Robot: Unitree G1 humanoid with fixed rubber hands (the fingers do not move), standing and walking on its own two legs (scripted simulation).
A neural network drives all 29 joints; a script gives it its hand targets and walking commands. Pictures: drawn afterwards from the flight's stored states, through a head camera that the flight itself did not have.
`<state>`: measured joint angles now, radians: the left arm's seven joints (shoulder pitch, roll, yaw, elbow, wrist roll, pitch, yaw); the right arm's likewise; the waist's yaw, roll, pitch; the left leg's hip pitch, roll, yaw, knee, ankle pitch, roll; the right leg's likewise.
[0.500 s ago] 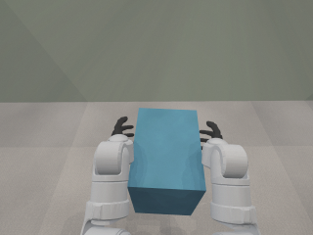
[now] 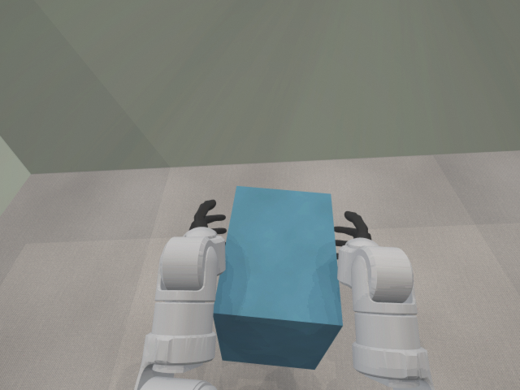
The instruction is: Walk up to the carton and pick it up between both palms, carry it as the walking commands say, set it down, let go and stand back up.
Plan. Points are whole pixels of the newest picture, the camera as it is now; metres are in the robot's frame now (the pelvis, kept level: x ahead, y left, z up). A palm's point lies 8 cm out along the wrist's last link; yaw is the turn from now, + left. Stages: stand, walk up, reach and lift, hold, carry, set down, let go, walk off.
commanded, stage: carry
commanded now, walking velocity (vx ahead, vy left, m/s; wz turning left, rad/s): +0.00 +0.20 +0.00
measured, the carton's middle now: (275, 278) +0.31 -0.01 +0.00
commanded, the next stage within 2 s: none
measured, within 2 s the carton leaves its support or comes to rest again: neither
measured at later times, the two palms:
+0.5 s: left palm (82, 301) +0.24 +0.25 +0.09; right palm (258, 304) +0.24 +0.02 +0.07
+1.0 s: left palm (5, 347) +0.18 +0.31 +0.10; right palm (202, 343) +0.19 +0.08 +0.09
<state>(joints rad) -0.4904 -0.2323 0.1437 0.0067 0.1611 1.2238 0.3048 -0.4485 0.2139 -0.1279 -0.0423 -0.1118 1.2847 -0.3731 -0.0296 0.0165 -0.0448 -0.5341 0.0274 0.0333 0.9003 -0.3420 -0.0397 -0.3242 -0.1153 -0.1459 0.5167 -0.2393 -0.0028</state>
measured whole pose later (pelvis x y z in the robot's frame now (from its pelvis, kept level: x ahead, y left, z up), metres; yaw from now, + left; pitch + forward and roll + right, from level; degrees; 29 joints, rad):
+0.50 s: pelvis -0.07 +0.13 -0.01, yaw -1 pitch +4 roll +0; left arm -0.50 -0.24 0.14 -0.02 0.12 1.23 0.39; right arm -0.46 0.22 -0.14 -0.02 -0.18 1.25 -0.27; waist 0.04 0.03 -0.06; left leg -0.46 0.00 0.14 0.55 -0.19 0.06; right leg -0.34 -0.03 -0.17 0.58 -0.29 -0.04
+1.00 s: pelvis -0.12 +0.18 -0.01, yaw +0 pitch +1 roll +0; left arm -0.49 -0.23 0.14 0.02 0.13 1.25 0.38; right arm -0.46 0.22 -0.15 0.04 -0.15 1.27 -0.29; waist 0.04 -0.01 -0.07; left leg -0.36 0.02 0.11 0.49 -0.15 0.04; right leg -0.32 -0.09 -0.14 0.51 -0.20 0.03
